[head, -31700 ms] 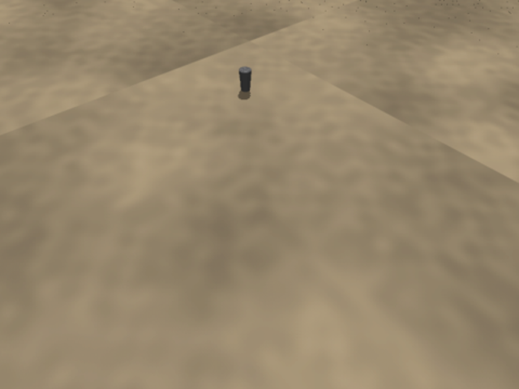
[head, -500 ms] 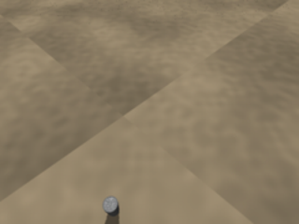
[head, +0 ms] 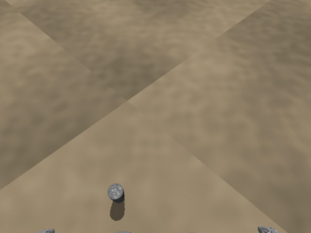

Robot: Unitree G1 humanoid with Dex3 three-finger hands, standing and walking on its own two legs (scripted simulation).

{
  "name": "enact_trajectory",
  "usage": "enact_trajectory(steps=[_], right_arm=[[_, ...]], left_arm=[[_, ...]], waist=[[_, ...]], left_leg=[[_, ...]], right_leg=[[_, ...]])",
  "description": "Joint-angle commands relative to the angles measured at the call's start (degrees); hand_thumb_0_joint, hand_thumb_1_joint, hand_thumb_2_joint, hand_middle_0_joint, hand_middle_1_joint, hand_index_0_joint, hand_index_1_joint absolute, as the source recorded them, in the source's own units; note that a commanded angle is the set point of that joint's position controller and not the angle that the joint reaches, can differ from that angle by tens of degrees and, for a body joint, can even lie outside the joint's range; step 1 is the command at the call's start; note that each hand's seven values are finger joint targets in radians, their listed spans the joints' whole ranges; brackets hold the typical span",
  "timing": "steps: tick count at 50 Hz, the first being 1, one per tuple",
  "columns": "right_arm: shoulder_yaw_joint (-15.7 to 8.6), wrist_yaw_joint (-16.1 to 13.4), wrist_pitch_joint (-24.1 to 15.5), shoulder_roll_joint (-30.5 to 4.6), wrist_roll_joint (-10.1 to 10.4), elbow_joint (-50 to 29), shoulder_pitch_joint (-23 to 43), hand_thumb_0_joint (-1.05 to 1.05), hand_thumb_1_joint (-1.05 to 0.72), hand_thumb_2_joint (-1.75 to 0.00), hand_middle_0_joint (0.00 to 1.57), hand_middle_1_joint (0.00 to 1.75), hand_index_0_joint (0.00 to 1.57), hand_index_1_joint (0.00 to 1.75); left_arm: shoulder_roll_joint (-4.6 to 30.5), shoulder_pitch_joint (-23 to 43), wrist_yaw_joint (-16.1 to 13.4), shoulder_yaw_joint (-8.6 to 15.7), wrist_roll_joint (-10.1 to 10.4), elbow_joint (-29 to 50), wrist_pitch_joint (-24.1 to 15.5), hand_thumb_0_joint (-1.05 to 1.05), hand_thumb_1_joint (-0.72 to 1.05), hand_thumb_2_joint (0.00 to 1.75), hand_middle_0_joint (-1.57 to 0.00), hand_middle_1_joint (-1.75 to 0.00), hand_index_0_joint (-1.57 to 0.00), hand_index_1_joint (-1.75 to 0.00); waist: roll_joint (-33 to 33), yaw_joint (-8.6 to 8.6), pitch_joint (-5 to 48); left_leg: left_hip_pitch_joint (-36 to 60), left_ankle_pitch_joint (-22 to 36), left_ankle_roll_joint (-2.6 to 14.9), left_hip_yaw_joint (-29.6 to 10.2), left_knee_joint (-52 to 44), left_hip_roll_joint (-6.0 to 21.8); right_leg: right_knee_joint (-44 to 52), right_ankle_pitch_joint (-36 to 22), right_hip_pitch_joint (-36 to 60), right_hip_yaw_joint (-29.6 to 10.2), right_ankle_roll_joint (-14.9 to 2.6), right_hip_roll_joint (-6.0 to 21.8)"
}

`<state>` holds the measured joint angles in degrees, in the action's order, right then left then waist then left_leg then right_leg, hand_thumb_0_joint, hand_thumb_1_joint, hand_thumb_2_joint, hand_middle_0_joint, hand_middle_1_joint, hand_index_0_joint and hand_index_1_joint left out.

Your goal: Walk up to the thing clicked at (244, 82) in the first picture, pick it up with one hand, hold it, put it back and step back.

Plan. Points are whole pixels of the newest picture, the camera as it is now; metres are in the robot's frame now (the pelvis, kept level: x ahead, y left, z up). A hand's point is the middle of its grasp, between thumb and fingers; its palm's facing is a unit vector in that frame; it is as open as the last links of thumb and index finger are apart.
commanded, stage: step back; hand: left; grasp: from the side
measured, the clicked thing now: (117, 194) +0.38 +0.21 -0.70
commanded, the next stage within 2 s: none
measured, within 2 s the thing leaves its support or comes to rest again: neither
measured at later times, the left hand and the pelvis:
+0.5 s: hand out of the picture +0.04 +0.30 -0.17, palm faces -0.11 -0.93 -0.36, open 7.4 cm; pelvis -0.09 +0.05 -0.01, yaw -5 degrees
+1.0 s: hand out of the picture -0.08 +0.31 -0.16, palm faces -0.03 -0.93 -0.36, open 7.4 cm; pelvis -0.22 +0.06 -0.01, yaw -2 degrees
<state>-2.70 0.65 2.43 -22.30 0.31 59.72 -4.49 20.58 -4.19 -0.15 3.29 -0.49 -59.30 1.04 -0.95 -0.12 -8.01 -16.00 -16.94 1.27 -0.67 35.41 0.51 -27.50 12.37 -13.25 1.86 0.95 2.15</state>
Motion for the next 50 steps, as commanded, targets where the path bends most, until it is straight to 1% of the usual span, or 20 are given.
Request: enact_trajectory(steps=[1,4,5,6,7,8,12,16,26,29,30,31,32,35,43,45,46,47,48,50], right_arm=[[-3.0,0.1,0.6,-9.5,-0.2,-4.8,-7.2,0.00,-0.90,-0.90,0.20,0.30,0.20,0.30],[-3.3,-0.1,-0.6,-9.7,-0.7,-5.0,-9.5,0.00,-0.90,-0.90,0.20,0.30,0.20,0.30],[-3.9,-0.5,-1.1,-11.3,-1.8,-5.5,-8.8,0.00,-0.90,-0.90,0.20,0.30,0.20,0.30],[-4.9,-0.7,-1.7,-15.9,-3.0,-6.6,-7.8,0.00,-0.90,-0.90,0.20,0.30,0.20,0.30],[-5.4,-0.9,-2.0,-18.5,-2.5,-7.5,-7.8,0.00,-0.90,-0.90,0.20,0.30,0.20,0.30],[-5.6,-1.1,-2.1,-19.3,-2.3,-8.6,-7.0,0.00,-0.90,-0.90,0.20,0.30,0.20,0.30],[-4.3,-2.8,-2.1,-12.9,-2.1,-11.4,-1.6,0.00,-0.90,-0.90,0.20,0.30,0.20,0.30],[-4.6,-3.3,-2.2,-12.0,-1.6,-12.1,-6.1,0.00,-0.90,-0.90,0.20,0.30,0.20,0.30],[-4.5,-2.6,-2.0,-14.2,-1.7,-15.0,-4.2,0.00,-0.90,-0.90,0.20,0.30,0.20,0.30],[-3.8,-2.1,-1.4,-13.0,-0.8,-15.1,-2.1,0.00,-0.90,-0.90,0.20,0.30,0.20,0.30],[-3.2,-2.0,-1.4,-11.4,-0.5,-15.7,-2.4,0.00,-0.90,-0.90,0.20,0.30,0.20,0.30],[-3.4,-2.3,-1.1,-10.0,-0.2,-15.6,-0.2,0.00,-0.90,-0.90,0.20,0.30,0.20,0.30],[-3.8,-2.4,-0.7,-11.3,-0.5,-14.8,-1.4,0.00,-0.90,-0.90,0.20,0.30,0.20,0.30],[-3.2,-2.3,-0.8,-10.7,0.1,-12.6,-6.8,0.00,-0.90,-0.90,0.20,0.30,0.20,0.30],[-2.8,-2.2,-2.4,-9.7,-1.2,-13.1,-9.2,0.00,-0.90,-0.90,0.20,0.30,0.20,0.30],[-3.9,-2.2,-3.1,-11.5,-2.2,-12.7,-10.6,0.00,-0.90,-0.90,0.20,0.30,0.20,0.30],[-5.2,-2.2,-3.4,-16.9,-3.1,-13.7,-9.2,0.00,-0.90,-0.90,0.20,0.30,0.20,0.30],[-5.9,-1.7,-3.1,-21.8,-2.3,-14.8,-7.5,0.00,-0.90,-0.90,0.20,0.30,0.20,0.30],[-5.9,-1.9,-3.4,-20.4,-2.5,-14.8,-6.6,0.00,-0.90,-0.90,0.20,0.30,0.20,0.30],[-4.0,-2.6,-3.4,-14.9,-2.5,-15.2,-2.3,0.00,-0.90,-0.90,0.20,0.30,0.20,0.30]], left_arm=[[17.1,7.0,-1.6,3.6,-1.2,9.3,-0.6,0.00,0.90,0.90,-0.20,-0.30,-0.20,-0.30],[14.7,6.4,-1.6,2.5,-0.9,10.8,0.3,0.00,0.90,0.90,-0.20,-0.30,-0.20,-0.30],[12.6,4.9,-1.5,2.2,-0.3,11.4,1.0,0.00,0.90,0.90,-0.20,-0.30,-0.20,-0.30],[9.6,3.3,-1.6,1.9,0.4,12.2,1.4,0.00,0.90,0.90,-0.20,-0.30,-0.20,-0.30],[10.5,2.7,-2.2,2.1,0.2,12.0,1.7,0.00,0.90,0.90,-0.20,-0.30,-0.20,-0.30],[10.6,2.7,-2.7,2.0,-0.1,11.8,1.8,0.00,0.90,0.90,-0.20,-0.30,-0.20,-0.30],[11.9,-2.4,-2.5,2.2,0.2,10.7,2.0,0.00,0.90,0.90,-0.20,-0.30,-0.20,-0.30],[11.7,-1.5,-2.0,2.8,-0.5,13.1,1.3,0.00,0.90,0.90,-0.20,-0.30,-0.20,-0.30],[10.8,-6.3,-0.6,4.1,-1.0,13.5,0.8,0.00,0.90,0.90,-0.20,-0.30,-0.20,-0.30],[11.5,-11.8,-0.5,4.6,-1.4,12.0,0.1,0.00,0.90,0.90,-0.20,-0.30,-0.20,-0.30],[15.1,-11.5,-0.5,5.6,-2.0,12.9,-0.2,0.00,0.90,0.90,-0.20,-0.30,-0.20,-0.30],[19.7,-7.5,-0.3,6.3,-1.3,14.4,0.0,0.00,0.90,0.90,-0.20,-0.30,-0.20,-0.30],[19.4,-3.8,-0.4,6.3,-2.1,17.2,-0.5,0.00,0.90,0.90,-0.20,-0.30,-0.20,-0.30],[14.9,1.7,-1.3,5.0,-1.4,18.5,-0.4,0.00,0.90,0.90,-0.20,-0.30,-0.20,-0.30],[14.4,-4.1,-1.2,4.4,-1.2,20.1,1.0,0.00,0.90,0.90,-0.20,-0.30,-0.20,-0.30],[12.2,-4.7,-0.7,3.5,-0.5,20.7,1.8,0.00,0.90,0.90,-0.20,-0.30,-0.20,-0.30],[9.9,-6.5,-0.4,3.1,-0.3,21.1,1.9,0.00,0.90,0.90,-0.20,-0.30,-0.20,-0.30],[12.4,-1.4,-1.4,4.2,-0.3,21.4,1.8,0.00,0.90,0.90,-0.20,-0.30,-0.20,-0.30],[13.2,0.2,-1.8,4.5,-1.1,21.0,1.9,0.00,0.90,0.90,-0.20,-0.30,-0.20,-0.30],[12.0,-3.3,-1.7,4.5,0.1,18.8,2.0,0.00,0.90,0.90,-0.20,-0.30,-0.20,-0.30]], waist=[[14.1,-2.77,10.1],[8.8,-2.94,10.3],[0.3,-2.24,9.6],[-11.2,-0.74,9.5],[-8.8,-1.56,10.7],[-11.1,-2.42,12.3],[-7.5,1.41,10.4],[-4.6,-1.32,11.1],[-5.7,-0.85,11.6],[-2.8,1.94,12.8],[5.6,1.48,11.7],[16.8,2.96,7.4],[14.4,1.97,4.6],[8.4,-1.51,3.5],[11.3,0.79,10.9],[4.7,0.27,12.2],[-6.9,1.16,12.3],[-13.1,-2.55,10.3],[-9.2,-2.67,8.4],[-3.3,1.30,7.5]], left_leg=[[2.3,-13.1,2.00,-3.8,17.5,-1.4],[2.9,4.6,0.94,-0.2,-3.5,-0.8],[3.3,18.6,1.23,-6.9,-11.4,4.2],[8.2,34.3,4.49,-20.5,-13.8,13.6],[9.3,47.4,8.14,-21.0,-10.8,16.6],[9.6,44.9,9.77,-25.6,-12.1,19.0],[13.0,40.5,5.72,-12.8,-8.0,11.4],[17.8,40.4,11.09,-13.8,-6.6,14.1],[6.6,21.2,11.16,-14.0,-7.2,15.0],[-1.5,12.8,5.18,-9.4,-2.3,10.7],[-10.0,3.3,1.86,-6.5,4.5,4.9],[-9.8,-15.0,-1.02,-0.3,18.7,-5.6],[-7.4,-19.1,-1.47,-6.3,29.3,-5.3],[-8.9,-11.6,-1.74,-8.1,35.7,-7.8],[-3.1,-5.1,-1.29,0.7,-3.9,-2.7],[6.4,9.3,0.22,-5.7,-13.9,1.9],[11.5,15.5,4.99,-22.5,-15.2,14.6],[1.4,22.9,13.99,-30.1,-16.6,22.9],[-0.3,24.1,15.67,-29.7,-15.9,23.2],[3.2,30.0,10.79,-16.4,-11.2,15.0]], right_leg=[[4.7,-20.8,-5.6,-14.2,-15.22,18.3],[-5.9,-17.0,-2.0,-7.9,-8.71,10.4],[-13.4,-9.8,-3.3,-5.2,-5.89,5.0],[-22.9,10.9,-12.3,-4.0,-3.56,-4.4],[-29.5,23.9,-14.4,-9.7,-2.96,-7.8],[-33.9,26.0,-15.3,-13.8,-2.84,-8.8],[-39.5,15.1,-18.3,-13.5,-2.29,-7.5],[-35.3,16.6,-17.7,-11.8,-0.29,-6.6],[-14.1,13.4,-4.4,-5.0,-1.75,-3.6],[0.7,-0.2,6.0,-7.5,-4.74,-1.2],[3.5,-2.0,8.0,-19.9,-8.45,6.6],[9.8,-3.8,-3.6,-32.1,-18.20,18.1],[10.3,-7.2,-9.9,-35.2,-20.48,21.3],[5.4,-16.0,-8.3,-18.3,-14.72,12.0],[-5.7,-21.8,7.8,-14.3,-11.61,9.4],[-11.5,-10.7,-0.9,-11.4,-6.67,5.1],[-19.5,4.9,-12.6,-7.4,-3.58,-2.1],[-30.7,24.3,-12.2,-8.1,-1.90,-7.1],[-38.6,24.5,-12.6,-13.7,-2.11,-7.3],[-44.2,19.1,-16.0,-15.5,-2.67,-8.2]])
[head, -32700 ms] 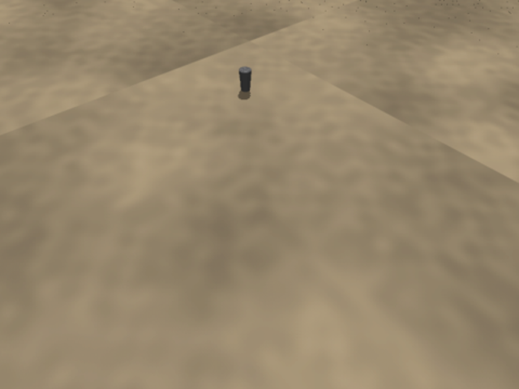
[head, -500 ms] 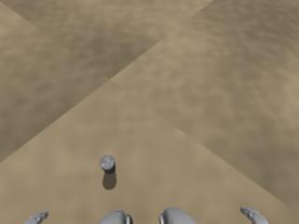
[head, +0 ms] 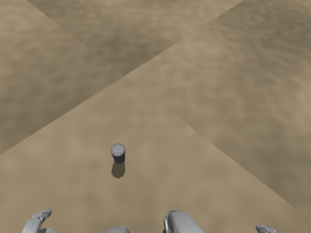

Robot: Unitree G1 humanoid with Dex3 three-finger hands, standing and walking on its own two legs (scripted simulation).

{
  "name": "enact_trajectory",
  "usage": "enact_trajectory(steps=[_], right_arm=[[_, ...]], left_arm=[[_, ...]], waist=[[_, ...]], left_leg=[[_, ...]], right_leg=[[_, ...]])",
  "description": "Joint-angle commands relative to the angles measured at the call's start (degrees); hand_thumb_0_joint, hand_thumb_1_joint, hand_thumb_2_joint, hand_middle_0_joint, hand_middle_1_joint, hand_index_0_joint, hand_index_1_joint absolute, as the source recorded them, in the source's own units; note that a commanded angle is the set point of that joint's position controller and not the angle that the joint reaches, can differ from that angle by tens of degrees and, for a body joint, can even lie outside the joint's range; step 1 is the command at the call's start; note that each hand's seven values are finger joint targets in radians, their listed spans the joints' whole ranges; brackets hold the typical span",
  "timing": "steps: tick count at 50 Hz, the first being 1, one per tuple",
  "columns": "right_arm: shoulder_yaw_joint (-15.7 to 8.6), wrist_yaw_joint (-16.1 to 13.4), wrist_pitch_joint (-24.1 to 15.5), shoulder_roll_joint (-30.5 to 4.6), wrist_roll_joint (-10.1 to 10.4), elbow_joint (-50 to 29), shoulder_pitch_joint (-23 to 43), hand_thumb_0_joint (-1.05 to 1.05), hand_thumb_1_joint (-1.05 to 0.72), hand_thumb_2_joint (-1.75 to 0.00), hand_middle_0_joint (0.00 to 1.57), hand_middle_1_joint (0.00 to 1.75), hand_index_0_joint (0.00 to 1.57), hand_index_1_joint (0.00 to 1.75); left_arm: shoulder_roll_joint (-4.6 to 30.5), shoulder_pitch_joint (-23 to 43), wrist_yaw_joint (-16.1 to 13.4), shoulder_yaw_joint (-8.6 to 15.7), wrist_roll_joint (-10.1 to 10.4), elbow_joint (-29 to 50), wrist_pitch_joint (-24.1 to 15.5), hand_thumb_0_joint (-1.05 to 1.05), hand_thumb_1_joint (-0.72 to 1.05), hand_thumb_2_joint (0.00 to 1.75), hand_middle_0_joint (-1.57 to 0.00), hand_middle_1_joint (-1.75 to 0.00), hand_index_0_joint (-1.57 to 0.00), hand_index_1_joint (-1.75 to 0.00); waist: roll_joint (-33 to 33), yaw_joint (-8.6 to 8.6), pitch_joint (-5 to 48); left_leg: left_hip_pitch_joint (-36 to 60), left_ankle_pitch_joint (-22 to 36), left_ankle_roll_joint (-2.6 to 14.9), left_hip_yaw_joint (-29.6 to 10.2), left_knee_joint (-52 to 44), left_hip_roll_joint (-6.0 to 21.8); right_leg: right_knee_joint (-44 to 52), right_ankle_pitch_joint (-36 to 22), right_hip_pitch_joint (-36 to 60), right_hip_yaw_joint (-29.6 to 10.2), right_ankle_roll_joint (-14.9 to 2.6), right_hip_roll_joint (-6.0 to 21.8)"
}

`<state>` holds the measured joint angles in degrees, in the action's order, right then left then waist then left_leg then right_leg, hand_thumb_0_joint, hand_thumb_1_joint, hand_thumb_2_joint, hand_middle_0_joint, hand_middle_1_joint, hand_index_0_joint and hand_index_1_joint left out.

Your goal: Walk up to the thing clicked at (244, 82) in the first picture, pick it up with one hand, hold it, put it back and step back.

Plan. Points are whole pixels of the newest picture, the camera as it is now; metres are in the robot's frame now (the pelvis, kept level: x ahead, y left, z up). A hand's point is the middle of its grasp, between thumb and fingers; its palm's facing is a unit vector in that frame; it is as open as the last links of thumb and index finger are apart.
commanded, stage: step back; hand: left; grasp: from the side
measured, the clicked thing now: (118, 154) +0.59 +0.17 -0.68
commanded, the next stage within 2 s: none
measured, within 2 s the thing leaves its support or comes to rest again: neither
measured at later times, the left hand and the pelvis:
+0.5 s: hand out of the picture -0.07 +0.22 -0.13, palm faces -0.05 -0.91 -0.41, open 7.4 cm; pelvis -0.16 -0.05 +0.00, yaw -3 degrees
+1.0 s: hand out of the picture -0.24 +0.19 -0.15, palm faces -0.04 -0.91 -0.41, open 7.4 cm; pelvis -0.34 -0.08 -0.01, yaw -2 degrees
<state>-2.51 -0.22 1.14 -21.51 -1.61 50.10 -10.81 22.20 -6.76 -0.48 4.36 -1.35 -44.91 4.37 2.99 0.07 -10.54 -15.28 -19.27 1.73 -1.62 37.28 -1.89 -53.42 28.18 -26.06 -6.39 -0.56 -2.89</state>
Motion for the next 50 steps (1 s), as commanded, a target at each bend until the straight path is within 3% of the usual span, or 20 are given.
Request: enact_trajectory(steps=[1,9,15,16,17,18,20,21,28,30,31,32,33,34,37,45,47,48,49,50], right_arm=[[-4.1,-1.9,-2.2,-15.4,-0.4,-5.8,4.0,0.00,-0.90,-0.90,0.20,0.30,0.20,0.30],[-4.9,-2.3,-1.7,-15.5,-0.1,-7.2,-0.3,0.00,-0.90,-0.90,0.20,0.30,0.20,0.30],[-4.6,-1.4,0.2,-16.1,0.5,-8.7,4.0,0.00,-0.90,-0.90,0.20,0.30,0.20,0.30],[-3.8,-1.3,0.4,-13.4,0.9,-9.1,3.3,0.00,-0.90,-0.90,0.20,0.30,0.20,0.30],[-3.8,-2.2,0.2,-11.2,1.4,-10.2,6.8,0.00,-0.90,-0.90,0.20,0.30,0.20,0.30],[-4.9,-2.8,0.5,-13.9,1.0,-9.5,6.5,0.00,-0.90,-0.90,0.20,0.30,0.20,0.30],[-4.0,-2.4,0.3,-13.1,1.8,-6.0,1.1,0.00,-0.90,-0.90,0.20,0.30,0.20,0.30],[-3.6,-2.3,-0.1,-12.2,2.0,-5.5,-0.1,0.00,-0.90,-0.90,0.20,0.30,0.20,0.30],[-2.9,-1.9,-1.0,-10.7,0.5,-5.4,-1.6,0.00,-0.90,-0.90,0.20,0.30,0.20,0.30],[-3.3,-1.7,-1.3,-10.4,0.3,-3.5,-4.9,0.00,-0.90,-0.90,0.20,0.30,0.20,0.30],[-3.7,-1.8,-1.5,-11.4,0.0,-3.4,-5.1,0.00,-0.90,-0.90,0.20,0.30,0.20,0.30],[-4.7,-1.8,-1.7,-15.3,-0.6,-3.8,-4.9,0.00,-0.90,-0.90,0.20,0.30,0.20,0.30],[-5.8,-1.1,-1.2,-22.3,-0.1,-4.9,-1.9,0.00,-0.90,-0.90,0.20,0.30,0.20,0.30],[-6.1,-1.3,-1.6,-22.5,-0.5,-5.3,-1.5,0.00,-0.90,-0.90,0.20,0.30,0.20,0.30],[-4.0,-2.2,-1.6,-16.3,-0.6,-5.5,3.7,0.00,-0.90,-0.90,0.20,0.30,0.20,0.30],[-4.1,-1.4,0.3,-15.7,-0.8,-6.1,1.4,0.00,-0.90,-0.90,0.20,0.30,0.20,0.30],[-4.2,-1.1,1.2,-16.6,0.0,-6.2,3.6,0.00,-0.90,-0.90,0.20,0.30,0.20,0.30],[-3.4,-0.9,1.4,-13.9,0.3,-6.2,3.5,0.00,-0.90,-0.90,0.20,0.30,0.20,0.30],[-2.2,-0.9,1.2,-9.5,0.6,-7.4,3.0,0.00,-0.90,-0.90,0.20,0.30,0.20,0.30],[-3.3,-2.2,1.3,-11.1,0.4,-8.3,7.2,0.00,-0.90,-0.90,0.20,0.30,0.20,0.30]], left_arm=[[10.6,-2.7,-1.1,3.7,1.0,3.6,-1.4,0.00,0.90,0.90,-0.20,-0.30,-0.20,-0.30],[10.1,-3.4,-0.2,3.7,0.2,3.9,-1.8,0.00,0.90,0.90,-0.20,-0.30,-0.20,-0.30],[10.0,-13.6,0.5,4.2,-0.5,-1.8,-2.6,0.00,0.90,0.90,-0.20,-0.30,-0.20,-0.30],[13.4,-13.0,0.6,5.1,-1.5,-1.0,-3.0,0.00,0.90,0.90,-0.20,-0.30,-0.20,-0.30],[20.7,-8.0,0.6,6.4,-1.2,1.2,-2.5,0.00,0.90,0.90,-0.20,-0.30,-0.20,-0.30],[22.5,-3.8,0.3,6.6,-1.5,3.6,-2.8,0.00,0.90,0.90,-0.20,-0.30,-0.20,-0.30],[14.8,2.7,-0.3,4.1,-0.9,4.9,-3.3,0.00,0.90,0.90,-0.20,-0.30,-0.20,-0.30],[13.9,3.6,-0.5,4.3,-1.2,4.8,-3.3,0.00,0.90,0.90,-0.20,-0.30,-0.20,-0.30],[13.1,-1.8,-1.4,3.9,-1.0,5.4,-2.4,0.00,0.90,0.90,-0.20,-0.30,-0.20,-0.30],[12.8,-1.0,-1.0,3.3,-0.1,5.7,-1.7,0.00,0.90,0.90,-0.20,-0.30,-0.20,-0.30],[11.9,-1.9,-0.8,2.7,0.1,6.0,-1.4,0.00,0.90,0.90,-0.20,-0.30,-0.20,-0.30],[10.1,-3.4,-0.5,2.1,0.3,6.1,-1.3,0.00,0.90,0.90,-0.20,-0.30,-0.20,-0.30],[10.4,0.5,-0.9,2.4,0.9,7.0,-1.4,0.00,0.90,0.90,-0.20,-0.30,-0.20,-0.30],[11.8,3.4,-1.4,3.5,0.0,6.5,-1.3,0.00,0.90,0.90,-0.20,-0.30,-0.20,-0.30],[11.0,-2.0,-1.1,3.3,1.2,3.0,-0.9,0.00,0.90,0.90,-0.20,-0.30,-0.20,-0.30],[9.7,-4.7,-0.2,2.8,0.2,0.3,-2.5,0.00,0.90,0.90,-0.20,-0.30,-0.20,-0.30],[9.3,-10.8,-0.2,2.7,-0.1,-3.3,-3.2,0.00,0.90,0.90,-0.20,-0.30,-0.20,-0.30],[11.4,-10.9,-0.4,3.3,-0.9,-3.9,-3.6,0.00,0.90,0.90,-0.20,-0.30,-0.20,-0.30],[16.9,-10.5,-0.5,4.8,-1.6,-3.1,-4.0,0.00,0.90,0.90,-0.20,-0.30,-0.20,-0.30],[23.6,-5.8,-0.6,5.9,-1.8,-0.6,-3.8,0.00,0.90,0.90,-0.20,-0.30,-0.20,-0.30]], waist=[[-9.5,1.77,9.2],[-11.8,-2.05,13.2],[-13.4,2.31,16.7],[-4.3,2.10,13.8],[14.9,4.19,10.7],[13.9,3.40,6.1],[3.5,-1.30,5.6],[5.4,-1.69,6.4],[9.1,1.98,12.0],[6.3,0.36,13.3],[4.6,0.55,14.5],[-3.6,1.11,16.1],[-15.1,-0.39,14.7],[-14.7,-2.72,12.7],[-7.4,2.10,11.8],[-14.9,-0.78,15.0],[-14.4,2.21,17.5],[-9.9,1.98,15.7],[6.1,1.83,12.3],[13.9,5.30,9.6]], left_leg=[[1.4,32.0,9.91,-13.3,-12.8,16.6],[10.6,28.2,13.43,-12.1,-9.4,17.5],[-3.4,15.0,5.27,-8.5,-4.0,12.3],[-13.5,4.5,1.88,-7.6,2.9,6.5],[-16.2,-13.6,-1.51,-1.6,18.2,-4.3],[-13.3,-16.5,-2.44,-7.9,29.1,-1.7],[-13.9,-9.2,-1.84,-9.6,32.8,-4.6],[-13.5,-7.8,-1.82,-7.3,32.7,-5.0],[-9.5,-9.1,-1.73,-0.2,4.2,0.4],[-1.9,2.7,-1.22,3.8,-10.2,-1.1],[2.2,9.7,-0.53,0.6,-14.2,0.8],[7.7,16.7,3.22,-13.6,-14.4,11.0],[1.7,23.7,12.37,-25.6,-15.9,21.8],[-3.9,24.4,17.33,-32.7,-18.0,26.1],[-1.9,30.5,12.35,-14.7,-12.0,18.0],[6.1,22.4,10.59,-11.2,-8.2,15.0],[2.2,17.0,7.54,-8.6,-4.9,13.3],[-6.2,9.2,4.49,-7.3,-0.5,10.3],[-20.6,-7.3,0.33,-4.1,10.1,0.3],[-17.3,-17.0,-2.05,-7.2,21.7,-2.2]], right_leg=[[-20.0,1.1,-2.7,-6.3,-0.89,-3.3],[-3.6,2.3,-0.8,-1.4,2.71,-0.2],[28.8,-13.3,19.8,5.7,-1.24,1.9],[30.8,-8.0,21.0,-7.1,-3.42,8.7],[37.1,-6.5,8.0,-23.3,-13.19,22.5],[39.2,-8.1,-2.2,-29.2,-17.47,28.3],[30.8,-24.4,2.2,-10.8,-11.65,17.7],[28.7,-27.5,4.1,-6.9,-10.26,15.9],[21.5,-38.6,20.6,-6.5,-10.68,17.3],[16.6,-36.7,18.6,-4.0,-8.67,15.0],[14.3,-32.5,15.5,-3.4,-6.45,13.4],[9.1,-21.1,6.0,-1.0,-3.38,8.9],[0.0,1.9,2.3,6.2,-0.77,-0.2],[-12.0,10.0,3.0,-1.0,-0.23,-0.4],[-20.8,3.3,0.1,-4.6,-1.11,-1.7],[13.4,-0.2,7.7,5.3,1.20,1.1],[28.8,-10.1,16.7,8.6,-0.33,0.4],[30.8,-10.9,20.4,2.5,-1.33,3.2],[33.5,-7.7,21.7,-16.2,-4.48,14.6],[37.9,-7.0,4.7,-29.2,-15.31,27.8]])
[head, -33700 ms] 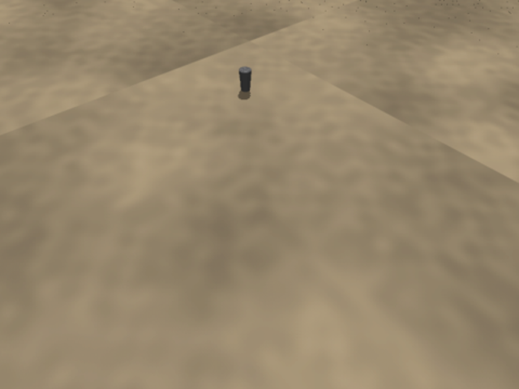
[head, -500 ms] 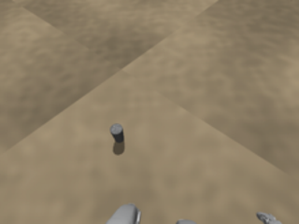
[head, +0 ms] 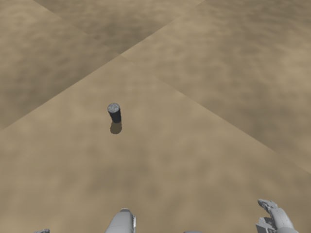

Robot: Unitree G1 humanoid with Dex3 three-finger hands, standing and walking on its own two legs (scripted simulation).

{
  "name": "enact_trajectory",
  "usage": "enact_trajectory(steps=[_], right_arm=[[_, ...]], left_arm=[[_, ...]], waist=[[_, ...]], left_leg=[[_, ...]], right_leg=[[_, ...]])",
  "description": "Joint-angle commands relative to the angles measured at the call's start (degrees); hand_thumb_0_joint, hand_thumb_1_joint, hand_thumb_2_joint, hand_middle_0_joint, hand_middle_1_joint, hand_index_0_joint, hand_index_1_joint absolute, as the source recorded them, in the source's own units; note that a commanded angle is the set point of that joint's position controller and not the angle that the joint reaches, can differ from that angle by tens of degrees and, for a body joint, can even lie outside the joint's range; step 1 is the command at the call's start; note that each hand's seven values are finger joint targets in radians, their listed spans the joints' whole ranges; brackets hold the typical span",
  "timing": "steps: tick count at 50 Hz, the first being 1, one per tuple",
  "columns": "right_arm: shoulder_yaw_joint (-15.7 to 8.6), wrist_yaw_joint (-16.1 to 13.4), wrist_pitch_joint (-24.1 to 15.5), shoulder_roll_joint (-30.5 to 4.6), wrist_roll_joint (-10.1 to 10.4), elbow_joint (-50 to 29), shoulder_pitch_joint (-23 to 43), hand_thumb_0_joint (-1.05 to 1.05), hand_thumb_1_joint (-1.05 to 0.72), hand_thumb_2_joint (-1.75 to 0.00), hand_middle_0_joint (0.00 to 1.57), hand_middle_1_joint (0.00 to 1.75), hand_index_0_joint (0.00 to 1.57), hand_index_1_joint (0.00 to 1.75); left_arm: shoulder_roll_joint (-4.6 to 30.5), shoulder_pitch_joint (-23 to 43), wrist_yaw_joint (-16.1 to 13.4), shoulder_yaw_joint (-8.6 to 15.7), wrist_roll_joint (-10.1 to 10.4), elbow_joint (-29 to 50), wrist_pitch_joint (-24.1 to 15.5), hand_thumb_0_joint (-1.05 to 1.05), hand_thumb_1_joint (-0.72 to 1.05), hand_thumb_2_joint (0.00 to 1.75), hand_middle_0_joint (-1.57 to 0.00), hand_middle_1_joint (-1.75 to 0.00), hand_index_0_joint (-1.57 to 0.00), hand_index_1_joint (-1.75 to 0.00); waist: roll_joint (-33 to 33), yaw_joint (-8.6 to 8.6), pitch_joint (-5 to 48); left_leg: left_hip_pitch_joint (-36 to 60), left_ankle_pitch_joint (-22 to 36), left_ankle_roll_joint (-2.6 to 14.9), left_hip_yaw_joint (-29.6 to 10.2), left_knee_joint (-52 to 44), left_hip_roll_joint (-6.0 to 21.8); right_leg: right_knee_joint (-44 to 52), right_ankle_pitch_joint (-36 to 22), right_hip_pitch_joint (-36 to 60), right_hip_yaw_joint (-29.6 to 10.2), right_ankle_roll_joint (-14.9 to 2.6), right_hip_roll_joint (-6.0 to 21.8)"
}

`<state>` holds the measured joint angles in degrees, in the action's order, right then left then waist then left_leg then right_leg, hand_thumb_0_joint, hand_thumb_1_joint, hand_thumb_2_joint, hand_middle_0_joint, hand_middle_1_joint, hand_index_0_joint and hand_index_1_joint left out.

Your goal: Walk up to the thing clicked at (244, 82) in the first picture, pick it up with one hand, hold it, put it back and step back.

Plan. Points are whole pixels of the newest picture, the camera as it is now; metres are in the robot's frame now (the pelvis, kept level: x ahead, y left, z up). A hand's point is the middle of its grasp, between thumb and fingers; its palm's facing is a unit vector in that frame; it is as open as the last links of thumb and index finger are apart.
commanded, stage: step back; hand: left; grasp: from the side
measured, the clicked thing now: (115, 114) +0.92 +0.30 -0.67
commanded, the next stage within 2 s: stand in 1.18 s
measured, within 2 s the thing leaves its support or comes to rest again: neither
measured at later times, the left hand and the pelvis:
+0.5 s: hand out of the picture -0.04 +0.29 -0.13, palm faces +0.08 -0.92 -0.39, open 7.4 cm; pelvis -0.07 +0.00 +0.02, yaw +5 degrees
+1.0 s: hand out of the picture +0.02 +0.29 -0.14, palm faces +0.09 -0.93 -0.36, open 7.4 cm; pelvis -0.03 +0.02 +0.02, yaw +5 degrees
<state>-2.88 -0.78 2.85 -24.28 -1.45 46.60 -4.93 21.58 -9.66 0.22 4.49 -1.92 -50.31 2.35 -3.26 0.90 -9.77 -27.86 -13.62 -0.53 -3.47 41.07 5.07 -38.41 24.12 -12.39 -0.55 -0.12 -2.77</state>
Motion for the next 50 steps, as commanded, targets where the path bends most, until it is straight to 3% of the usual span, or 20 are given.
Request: enact_trajectory(steps=[1,4,10,14,15,16,17,18,21,24,27,28,29,30,31,34,38,41,44,50], right_arm=[[-3.7,-1.6,-0.4,-10.6,0.4,-3.9,1.6,0.00,-0.90,-0.90,0.20,0.30,0.20,0.30],[-2.7,-1.1,-1.1,-9.1,1.0,-0.1,-4.3,0.00,-0.90,-0.90,0.20,0.30,0.20,0.30],[-3.1,0.5,-2.1,-9.6,-0.7,0.5,-1.3,0.00,-0.90,-0.90,0.20,0.30,0.20,0.30],[-3.6,1.4,-3.4,-8.1,-0.3,5.3,-8.0,0.00,-0.90,-0.90,0.20,0.30,0.20,0.30],[-4.1,1.2,-3.8,-8.8,-0.7,6.5,-10.2,0.00,-0.90,-0.90,0.20,0.30,0.20,0.30],[-4.9,0.9,-4.2,-11.7,-1.3,6.5,-11.1,0.00,-0.90,-0.90,0.20,0.30,0.20,0.30],[-5.3,1.0,-4.3,-16.5,-1.1,5.6,-9.6,0.00,-0.90,-0.90,0.20,0.30,0.20,0.30],[-5.4,1.1,-4.8,-16.7,-0.9,4.8,-7.4,0.00,-0.90,-0.90,0.20,0.30,0.20,0.30],[-3.7,0.7,-5.7,-11.9,-1.0,4.7,-3.5,0.00,-0.90,-0.90,0.20,0.30,0.20,0.30],[-4.0,1.1,-5.1,-11.8,-1.4,5.1,-4.7,0.00,-0.90,-0.90,0.20,0.30,0.20,0.30],[-3.3,1.2,-3.8,-9.3,-0.3,4.6,-2.2,0.00,-0.90,-0.90,0.20,0.30,0.20,0.30],[-2.2,1.1,-3.7,-6.4,0.1,4.2,-3.6,0.00,-0.90,-0.90,0.20,0.30,0.20,0.30],[-1.6,1.0,-3.9,-4.0,0.4,2.8,-1.9,0.00,-0.90,-0.90,0.20,0.30,0.20,0.30],[-2.6,0.1,-3.6,-7.4,-0.2,3.5,-2.4,0.00,-0.90,-0.90,0.20,0.30,0.20,0.30],[-3.1,0.0,-3.9,-9.1,0.0,4.6,-4.6,0.00,-0.90,-0.90,0.20,0.30,0.20,0.30],[-2.7,0.6,-4.2,-7.5,0.2,6.6,-6.3,0.00,-0.90,-0.90,0.20,0.30,0.20,0.30],[-2.4,1.0,-4.3,-5.9,-0.1,7.3,-5.8,0.00,-0.90,-0.90,0.20,0.30,0.20,0.30],[-2.7,0.5,-4.7,-5.9,-0.3,8.9,-6.3,0.00,-0.90,-0.90,0.20,0.30,0.20,0.30],[-3.0,0.0,-5.1,-12.9,0.3,7.6,-1.3,0.00,-0.90,-0.90,0.20,0.30,0.20,0.30],[-1.0,0.2,-4.6,-8.0,0.4,9.7,4.1,0.00,-0.90,-0.90,0.20,0.30,0.20,0.30]], left_arm=[[21.9,-0.3,-1.5,5.4,-0.8,5.8,-2.2,0.00,0.90,0.90,-0.20,-0.30,-0.20,-0.30],[14.6,4.8,-2.0,3.5,-0.7,5.8,-3.0,0.00,0.90,0.90,-0.20,-0.30,-0.20,-0.30],[16.6,-2.4,-1.5,4.5,-1.0,3.9,-3.8,0.00,0.90,0.90,-0.20,-0.30,-0.20,-0.30],[16.3,0.4,-0.6,3.3,-0.6,3.4,-3.1,0.00,0.90,0.90,-0.20,-0.30,-0.20,-0.30],[13.9,-0.8,-0.4,2.2,-0.5,3.2,-2.9,0.00,0.90,0.90,-0.20,-0.30,-0.20,-0.30],[10.4,-1.0,-0.2,0.9,-0.1,3.5,-2.8,0.00,0.90,0.90,-0.20,-0.30,-0.20,-0.30],[11.2,2.8,-0.5,1.4,0.9,3.0,-3.0,0.00,0.90,0.90,-0.20,-0.30,-0.20,-0.30],[14.8,4.3,-0.5,2.5,0.3,2.7,-3.2,0.00,0.90,0.90,-0.20,-0.30,-0.20,-0.30],[12.1,-0.5,0.4,1.8,0.9,0.0,-3.9,0.00,0.90,0.90,-0.20,-0.30,-0.20,-0.30],[11.9,-0.5,0.8,2.1,0.6,-1.1,-4.2,0.00,0.90,0.90,-0.20,-0.30,-0.20,-0.30],[10.2,-5.1,-0.1,2.0,0.2,-3.6,-5.3,0.00,0.90,0.90,-0.20,-0.30,-0.20,-0.30],[12.0,-6.1,-0.6,2.7,-0.4,-4.0,-5.9,0.00,0.90,0.90,-0.20,-0.30,-0.20,-0.30],[17.5,-7.6,-1.2,3.9,-0.9,-4.1,-6.3,0.00,0.90,0.90,-0.20,-0.30,-0.20,-0.30],[20.4,-5.3,-1.0,4.4,-0.7,-2.8,-6.3,0.00,0.90,0.90,-0.20,-0.30,-0.20,-0.30],[18.8,-3.6,-0.9,4.1,-0.1,-1.7,-6.5,0.00,0.90,0.90,-0.20,-0.30,-0.20,-0.30],[15.0,-0.8,-1.2,2.9,0.3,-1.4,-7.0,0.00,0.90,0.90,-0.20,-0.30,-0.20,-0.30],[14.6,1.7,-1.0,1.8,0.4,-0.8,-6.4,0.00,0.90,0.90,-0.20,-0.30,-0.20,-0.30],[12.9,1.8,-1.1,0.7,1.3,-0.8,-5.3,0.00,0.90,0.90,-0.20,-0.30,-0.20,-0.30],[11.0,0.6,-1.4,0.1,2.6,-2.1,-3.8,0.00,0.90,0.90,-0.20,-0.30,-0.20,-0.30],[12.5,2.1,-0.9,-0.2,1.5,-6.0,-4.5,0.00,0.90,0.90,-0.20,-0.30,-0.20,-0.30]], waist=[[13.5,2.57,5.6],[9.0,-1.91,6.9],[13.0,3.71,6.6],[12.7,-0.07,7.5],[8.3,-1.30,8.3],[-1.1,-2.20,8.8],[-7.9,-3.57,7.2],[-2.6,-3.21,2.8],[-3.6,-0.07,4.3],[-7.1,-1.80,5.0],[-3.4,2.11,7.5],[2.5,2.40,9.3],[14.6,3.68,8.7],[11.5,3.33,5.0],[7.4,2.10,3.7],[9.0,0.39,5.2],[12.2,-0.28,8.2],[8.9,-1.46,10.9],[-3.6,0.00,14.1],[-1.1,0.18,11.2]], left_leg=[[-2.7,-20.2,-0.21,-10.0,24.6,-7.8],[-2.9,-11.3,0.10,-6.0,25.7,-10.5],[-2.0,-16.1,-0.92,-2.1,7.0,-5.5],[18.5,-9.2,1.54,5.0,-15.5,-7.3],[24.2,-7.4,2.07,3.5,-18.5,-7.5],[29.1,-19.0,5.09,-13.4,-22.9,1.4],[17.4,-40.1,12.69,-31.2,-30.5,13.6],[10.2,-38.6,14.54,-31.2,-31.4,14.4],[13.4,-21.4,10.36,-16.1,-26.1,7.5],[11.5,-20.0,9.95,-13.1,-25.4,5.7],[7.1,-10.4,7.10,-6.0,-14.0,3.3],[2.3,-6.5,4.78,-3.2,-5.7,0.3],[-9.1,-14.9,2.04,0.9,7.3,-8.4],[-5.9,-21.1,1.43,-3.3,12.6,-5.6],[-4.8,-19.3,1.44,-5.6,14.7,-4.7],[-1.5,-12.3,1.09,-4.2,10.7,-2.8],[10.6,-8.5,0.41,3.6,-1.9,-3.3],[19.5,7.6,1.45,4.8,-14.9,-4.1],[13.3,10.8,11.23,-13.1,-19.3,12.4],[12.4,4.6,2.93,-2.6,-17.0,3.0]], right_leg=[[22.8,-4.0,-13.5,-33.5,-16.84,27.9],[13.1,-19.5,-5.5,-12.2,-8.91,15.5],[18.0,11.5,1.9,-18.5,-11.61,18.8],[15.6,9.9,-8.4,-11.4,-8.44,15.7],[10.0,8.4,-11.6,-7.7,-6.41,12.7],[2.2,9.4,-21.7,-3.4,-2.81,7.8],[-8.8,9.9,-20.9,2.5,-0.67,3.2],[-13.7,8.2,-18.1,-3.5,-0.96,5.0],[-9.6,1.5,-14.0,-1.7,-1.28,5.8],[-3.3,3.1,-8.2,1.0,-0.56,3.8],[14.6,-5.8,6.1,3.4,-1.64,1.2],[17.3,-6.3,13.0,-3.8,-2.37,4.4],[23.6,2.7,14.7,-25.7,-7.39,17.1],[25.5,8.0,4.5,-33.1,-13.24,26.4],[24.2,4.9,3.2,-31.3,-14.77,26.0],[20.7,-11.0,3.0,-16.9,-10.66,19.1],[15.6,-26.1,-2.5,-7.7,-9.16,16.5],[6.2,-33.2,-2.9,-3.7,-4.93,12.4],[-0.3,-2.2,-0.3,0.7,-0.54,3.8],[11.5,-18.4,3.6,-5.2,-2.11,7.9]])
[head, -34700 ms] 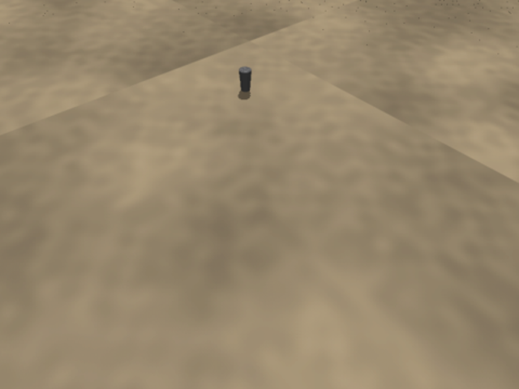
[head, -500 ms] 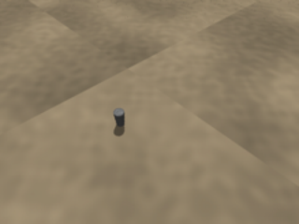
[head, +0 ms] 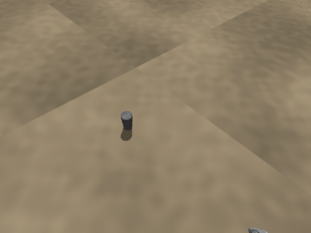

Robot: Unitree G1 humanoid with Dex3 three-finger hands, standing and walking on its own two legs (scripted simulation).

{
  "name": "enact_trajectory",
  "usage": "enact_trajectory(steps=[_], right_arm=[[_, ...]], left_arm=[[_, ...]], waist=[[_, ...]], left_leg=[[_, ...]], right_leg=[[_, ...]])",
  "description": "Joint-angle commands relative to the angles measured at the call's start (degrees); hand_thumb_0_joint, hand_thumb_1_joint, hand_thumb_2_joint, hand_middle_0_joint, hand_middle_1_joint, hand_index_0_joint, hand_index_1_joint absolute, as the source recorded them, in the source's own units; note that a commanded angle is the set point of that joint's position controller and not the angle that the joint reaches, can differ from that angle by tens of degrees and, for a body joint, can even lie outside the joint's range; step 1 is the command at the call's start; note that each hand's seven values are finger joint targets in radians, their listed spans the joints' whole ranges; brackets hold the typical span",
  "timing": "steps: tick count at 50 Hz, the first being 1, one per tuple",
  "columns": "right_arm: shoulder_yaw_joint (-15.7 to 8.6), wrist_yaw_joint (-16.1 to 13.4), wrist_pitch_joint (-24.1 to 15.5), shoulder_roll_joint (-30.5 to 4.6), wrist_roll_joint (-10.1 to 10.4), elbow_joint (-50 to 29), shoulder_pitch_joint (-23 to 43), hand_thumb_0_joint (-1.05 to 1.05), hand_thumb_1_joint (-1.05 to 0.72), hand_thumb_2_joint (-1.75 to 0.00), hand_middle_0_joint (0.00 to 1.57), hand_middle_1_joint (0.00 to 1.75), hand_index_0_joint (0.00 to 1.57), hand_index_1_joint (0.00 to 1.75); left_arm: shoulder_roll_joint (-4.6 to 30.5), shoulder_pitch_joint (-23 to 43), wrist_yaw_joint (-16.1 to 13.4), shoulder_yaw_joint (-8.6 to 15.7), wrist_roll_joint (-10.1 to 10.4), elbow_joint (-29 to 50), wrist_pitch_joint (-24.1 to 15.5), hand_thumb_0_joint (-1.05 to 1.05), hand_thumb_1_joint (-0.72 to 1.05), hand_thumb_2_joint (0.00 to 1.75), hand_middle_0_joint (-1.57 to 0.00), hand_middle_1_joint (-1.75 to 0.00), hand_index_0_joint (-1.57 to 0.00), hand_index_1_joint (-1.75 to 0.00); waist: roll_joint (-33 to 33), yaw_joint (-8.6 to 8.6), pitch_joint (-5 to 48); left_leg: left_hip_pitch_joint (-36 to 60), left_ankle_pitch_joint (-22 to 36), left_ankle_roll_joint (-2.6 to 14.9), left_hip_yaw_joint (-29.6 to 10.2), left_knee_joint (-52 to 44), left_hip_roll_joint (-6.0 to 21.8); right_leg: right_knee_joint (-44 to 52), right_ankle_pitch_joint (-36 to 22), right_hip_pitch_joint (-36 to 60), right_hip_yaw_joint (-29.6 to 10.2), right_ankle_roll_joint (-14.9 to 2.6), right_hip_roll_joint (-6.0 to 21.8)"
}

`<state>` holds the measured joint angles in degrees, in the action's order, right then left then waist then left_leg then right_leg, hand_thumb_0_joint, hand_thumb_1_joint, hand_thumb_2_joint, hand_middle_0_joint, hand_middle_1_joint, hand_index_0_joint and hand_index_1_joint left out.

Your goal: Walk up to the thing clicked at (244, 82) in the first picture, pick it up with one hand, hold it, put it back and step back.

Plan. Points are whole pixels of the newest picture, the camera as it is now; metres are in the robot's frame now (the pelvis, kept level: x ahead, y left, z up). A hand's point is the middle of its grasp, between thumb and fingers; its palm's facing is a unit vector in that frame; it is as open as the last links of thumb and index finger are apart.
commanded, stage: step back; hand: left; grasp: from the side
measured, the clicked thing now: (127, 121) +0.97 +0.20 -0.69
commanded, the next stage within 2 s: stand in 0.18 s
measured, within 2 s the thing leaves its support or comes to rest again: neither
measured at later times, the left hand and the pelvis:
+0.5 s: hand out of the picture +0.09 +0.25 -0.14, palm faces -0.03 -0.94 -0.33, open 7.4 cm; pelvis +0.00 +0.00 +0.02, yaw -1 degrees
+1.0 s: hand out of the picture +0.07 +0.26 -0.14, palm faces -0.04 -0.94 -0.33, open 7.4 cm; pelvis +0.00 +0.01 +0.02, yaw -1 degrees
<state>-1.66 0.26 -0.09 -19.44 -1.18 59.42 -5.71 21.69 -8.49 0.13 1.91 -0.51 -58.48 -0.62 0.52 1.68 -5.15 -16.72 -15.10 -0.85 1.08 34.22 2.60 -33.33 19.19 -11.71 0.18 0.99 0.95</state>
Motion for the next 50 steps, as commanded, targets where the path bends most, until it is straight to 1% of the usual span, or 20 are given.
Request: enact_trajectory(steps=[1,5,8,9,10,14,18,21,26,28,32,34,35,37,40,43,46,47,49,50], right_arm=[[-2.2,-0.9,-1.8,-12.7,0.2,-2.5,4.5,0.00,-0.90,-0.90,0.20,0.30,0.20,0.30],[-2.2,-0.7,-1.9,-12.4,0.4,-1.1,6.0,0.00,-0.90,-0.90,0.20,0.30,0.20,0.30],[-2.1,-0.8,-1.7,-12.0,0.5,-0.2,6.6,0.00,-0.90,-0.90,0.20,0.30,0.20,0.30],[-1.6,-0.4,-2.0,-12.1,1.0,0.2,4.9,0.00,-0.90,-0.90,0.20,0.30,0.20,0.30],[-1.7,-0.4,-2.1,-12.3,1.0,0.4,5.6,0.00,-0.90,-0.90,0.20,0.30,0.20,0.30],[-1.6,-0.4,-2.0,-12.1,0.8,1.0,6.3,0.00,-0.90,-0.90,0.20,0.30,0.20,0.30],[-1.4,-0.1,-2.0,-11.7,0.8,1.7,6.7,0.00,-0.90,-0.90,0.20,0.30,0.20,0.30],[-1.5,0.0,-2.0,-12.1,0.8,2.0,6.7,0.00,-0.90,-0.90,0.20,0.30,0.20,0.30],[-1.4,0.0,-2.1,-12.2,0.7,2.2,6.5,0.00,-0.90,-0.90,0.20,0.30,0.20,0.30],[-1.2,0.0,-2.2,-12.0,0.7,2.6,5.7,0.00,-0.90,-0.90,0.20,0.30,0.20,0.30],[-1.3,0.0,-1.8,-12.5,0.7,2.8,5.3,0.00,-0.90,-0.90,0.20,0.30,0.20,0.30],[-1.2,0.0,-1.8,-12.5,0.7,3.0,4.7,0.00,-0.90,-0.90,0.20,0.30,0.20,0.30],[-1.2,0.0,-1.8,-12.5,0.7,3.2,4.3,0.00,-0.90,-0.90,0.20,0.30,0.20,0.30],[-1.3,0.1,-1.9,-12.8,0.7,3.2,4.3,0.00,-0.90,-0.90,0.20,0.30,0.20,0.30],[-1.1,0.0,-1.7,-12.6,0.6,3.3,3.3,0.00,-0.90,-0.90,0.20,0.30,0.20,0.30],[-1.1,0.0,-1.8,-12.7,0.5,3.2,3.3,0.00,-0.90,-0.90,0.20,0.30,0.20,0.30],[-0.8,-0.1,-1.8,-12.8,0.6,3.4,2.6,0.00,-0.90,-0.90,0.20,0.30,0.20,0.30],[-0.9,-0.1,-2.0,-13.0,0.5,3.2,2.9,0.00,-0.90,-0.90,0.20,0.30,0.20,0.30],[-0.8,-0.1,-1.8,-13.0,0.6,3.4,2.7,0.00,-0.90,-0.90,0.20,0.30,0.20,0.30],[-0.8,-0.1,-1.8,-12.8,0.7,3.4,2.9,0.00,-0.90,-0.90,0.20,0.30,0.20,0.30]], left_arm=[[12.2,1.8,-0.8,2.4,0.2,2.1,-1.6,0.00,0.90,0.90,-0.20,-0.30,-0.20,-0.30],[11.7,2.3,-0.9,2.1,0.2,0.5,-1.7,0.00,0.90,0.90,-0.20,-0.30,-0.20,-0.30],[11.7,3.6,-1.0,2.1,0.1,0.0,-1.7,0.00,0.90,0.90,-0.20,-0.30,-0.20,-0.30],[9.9,3.6,-0.7,0.8,0.4,-1.2,-1.8,0.00,0.90,0.90,-0.20,-0.30,-0.20,-0.30],[10.1,4.1,-0.6,0.8,0.5,-1.1,-1.8,0.00,0.90,0.90,-0.20,-0.30,-0.20,-0.30],[10.7,5.6,-0.7,0.7,0.2,-1.8,-1.7,0.00,0.90,0.90,-0.20,-0.30,-0.20,-0.30],[10.8,6.2,-0.5,0.6,0.3,-2.5,-1.8,0.00,0.90,0.90,-0.20,-0.30,-0.20,-0.30],[10.8,5.9,-0.4,0.6,0.1,-2.8,-1.8,0.00,0.90,0.90,-0.20,-0.30,-0.20,-0.30],[10.8,5.8,-0.5,0.6,0.0,-3.0,-1.8,0.00,0.90,0.90,-0.20,-0.30,-0.20,-0.30],[11.1,6.0,-0.4,0.7,0.1,-3.1,-1.8,0.00,0.90,0.90,-0.20,-0.30,-0.20,-0.30],[10.8,5.5,-0.3,0.5,0.0,-3.3,-1.6,0.00,0.90,0.90,-0.20,-0.30,-0.20,-0.30],[10.8,5.3,-0.2,0.5,0.0,-3.3,-1.5,0.00,0.90,0.90,-0.20,-0.30,-0.20,-0.30],[10.8,4.9,-0.2,0.5,0.0,-3.4,-1.4,0.00,0.90,0.90,-0.20,-0.30,-0.20,-0.30],[10.9,4.6,-0.2,0.4,-0.1,-3.3,-1.7,0.00,0.90,0.90,-0.20,-0.30,-0.20,-0.30],[10.9,4.8,-0.2,0.5,-0.1,-3.3,-1.5,0.00,0.90,0.90,-0.20,-0.30,-0.20,-0.30],[10.9,4.1,-0.2,0.5,0.0,-3.3,-1.4,0.00,0.90,0.90,-0.20,-0.30,-0.20,-0.30],[11.0,4.3,-0.2,0.5,0.0,-3.2,-1.4,0.00,0.90,0.90,-0.20,-0.30,-0.20,-0.30],[10.9,4.0,-0.2,0.5,-0.1,-3.0,-1.4,0.00,0.90,0.90,-0.20,-0.30,-0.20,-0.30],[10.6,3.7,-0.3,0.3,0.1,-3.3,-1.3,0.00,0.90,0.90,-0.20,-0.30,-0.20,-0.30],[10.9,3.6,-0.3,0.4,0.0,-3.3,-1.3,0.00,0.90,0.90,-0.20,-0.30,-0.20,-0.30]], waist=[[-4.1,-0.87,7.9],[-2.2,-0.87,10.3],[-0.8,-1.09,9.6],[-1.6,-1.91,9.7],[-1.1,-1.77,9.2],[0.1,-1.87,8.5],[-0.2,-1.75,6.0],[-0.5,-1.60,6.2],[-1.1,-1.57,7.3],[-0.7,-1.65,6.7],[-0.4,-1.88,5.1],[-0.9,-1.93,5.5],[-0.9,-1.99,4.1],[-0.6,-1.91,5.7],[-0.6,-2.31,4.5],[-0.3,-2.05,5.2],[-0.4,-2.31,5.2],[-0.7,-1.98,6.4],[-1.2,-2.08,5.5],[-0.8,-1.98,6.1]], left_leg=[[3.6,9.7,3.18,-6.6,-10.1,5.6],[9.4,17.3,3.54,-4.9,-9.3,6.0],[9.3,17.2,3.22,-3.7,-10.2,5.7],[11.3,18.6,2.87,-5.5,-12.0,5.6],[12.1,18.8,2.72,-5.5,-12.6,5.9],[13.0,18.6,2.24,-5.0,-14.0,5.8],[11.4,12.9,1.58,-5.2,-16.7,5.4],[11.7,10.7,1.62,-5.0,-17.4,5.3],[12.1,12.5,1.58,-4.9,-17.6,5.5],[12.0,11.6,1.33,-4.9,-18.1,5.4],[11.0,5.6,1.29,-5.0,-18.6,5.1],[10.7,6.2,1.32,-5.1,-18.9,5.1],[10.0,4.1,1.14,-5.5,-19.6,5.1],[11.4,6.5,1.54,-5.3,-18.5,5.2],[10.0,3.8,1.51,-5.7,-19.2,5.3],[10.2,4.5,1.68,-5.6,-19.0,5.3],[9.9,6.0,1.64,-5.7,-19.3,5.4],[11.1,8.5,1.82,-5.3,-18.4,5.5],[10.5,7.4,1.65,-5.5,-18.6,5.3],[11.2,8.6,1.85,-5.4,-18.3,5.4]], right_leg=[[6.5,-15.5,3.3,-5.8,-3.26,4.5],[8.9,-19.8,3.3,-5.4,-2.79,4.9],[10.0,-21.3,4.0,-5.7,-2.43,5.3],[11.6,-20.8,4.4,-5.4,-1.92,5.6],[12.3,-19.9,3.9,-5.4,-1.67,5.6],[14.7,-19.5,4.8,-5.2,-1.42,5.9],[17.1,-13.6,3.9,-5.4,-1.35,6.0],[18.0,-12.6,4.4,-5.7,-1.47,6.3],[18.2,-14.1,5.3,-5.5,-1.54,6.6],[18.1,-12.7,5.0,-5.6,-1.69,6.5],[19.5,-7.7,2.7,-5.7,-1.64,6.2],[19.1,-8.7,3.4,-5.8,-1.77,6.3],[19.3,-6.9,2.3,-5.6,-1.67,5.9],[19.3,-9.4,2.9,-5.9,-1.67,6.3],[19.0,-7.5,2.3,-5.7,-1.67,6.1],[19.0,-8.5,3.0,-5.8,-1.70,6.2],[18.5,-9.6,3.4,-5.7,-1.68,6.2],[18.2,-11.8,3.7,-5.7,-1.79,6.4],[18.4,-9.7,3.1,-5.4,-1.61,6.2],[18.4,-11.0,3.5,-5.6,-1.59,6.4]])
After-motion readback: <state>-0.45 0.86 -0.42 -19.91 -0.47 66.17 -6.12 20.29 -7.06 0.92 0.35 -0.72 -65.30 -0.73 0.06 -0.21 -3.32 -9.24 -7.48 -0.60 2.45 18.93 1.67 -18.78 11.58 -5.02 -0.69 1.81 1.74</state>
